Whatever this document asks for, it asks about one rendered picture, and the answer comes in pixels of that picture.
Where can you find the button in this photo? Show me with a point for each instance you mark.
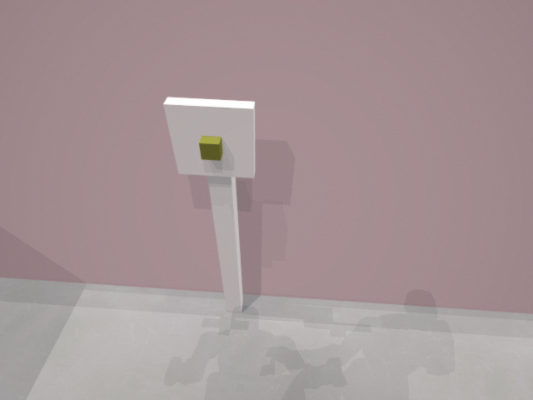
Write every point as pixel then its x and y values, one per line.
pixel 211 148

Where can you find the panel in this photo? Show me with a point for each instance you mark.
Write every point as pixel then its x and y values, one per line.
pixel 189 119

